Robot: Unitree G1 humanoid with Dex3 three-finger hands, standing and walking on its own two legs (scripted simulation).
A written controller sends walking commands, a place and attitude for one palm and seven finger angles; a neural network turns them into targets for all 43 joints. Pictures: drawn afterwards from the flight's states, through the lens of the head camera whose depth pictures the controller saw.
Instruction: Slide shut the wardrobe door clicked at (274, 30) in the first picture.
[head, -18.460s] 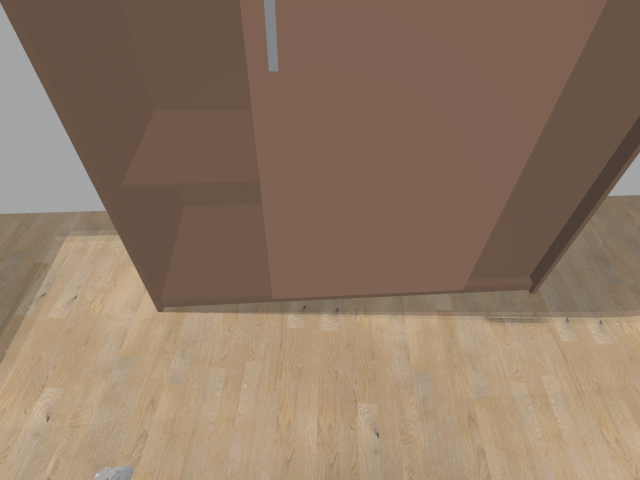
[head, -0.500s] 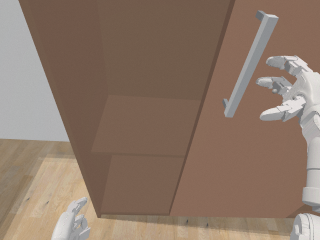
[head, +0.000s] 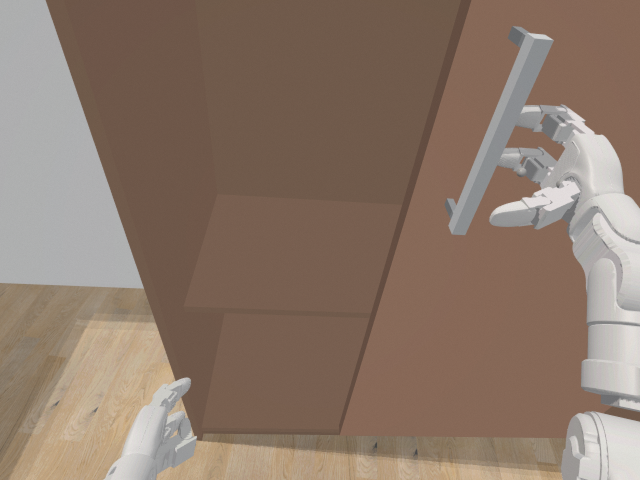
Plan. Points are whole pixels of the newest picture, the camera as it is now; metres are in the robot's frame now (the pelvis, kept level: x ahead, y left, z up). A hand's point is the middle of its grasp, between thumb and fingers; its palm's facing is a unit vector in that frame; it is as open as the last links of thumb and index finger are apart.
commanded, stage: feel for the door with the fingertips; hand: right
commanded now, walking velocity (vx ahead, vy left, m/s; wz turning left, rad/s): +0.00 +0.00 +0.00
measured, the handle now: (484, 142) +0.44 -0.17 +0.27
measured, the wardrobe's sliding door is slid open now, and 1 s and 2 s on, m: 0.41 0.41 0.41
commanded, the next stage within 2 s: slide the fingers in behind the handle in 0.32 s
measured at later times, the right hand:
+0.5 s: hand (517, 163) +0.39 -0.19 +0.27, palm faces -0.01 +1.00 -0.05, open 14.0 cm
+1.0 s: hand (518, 175) +0.36 -0.18 +0.27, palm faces +0.01 +1.00 -0.04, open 14.0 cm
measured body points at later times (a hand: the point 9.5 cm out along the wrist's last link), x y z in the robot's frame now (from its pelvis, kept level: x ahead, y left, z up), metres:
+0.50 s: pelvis +0.00 -0.01 +0.00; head -0.03 +0.02 +0.45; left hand +0.16 +0.24 -0.10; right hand +0.38 -0.24 +0.27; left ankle -0.02 +0.10 -0.74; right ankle +0.01 -0.12 -0.74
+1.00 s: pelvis +0.00 -0.01 +0.00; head -0.04 +0.02 +0.45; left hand +0.21 +0.21 -0.07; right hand +0.36 -0.24 +0.27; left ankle -0.02 +0.10 -0.74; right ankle +0.01 -0.12 -0.74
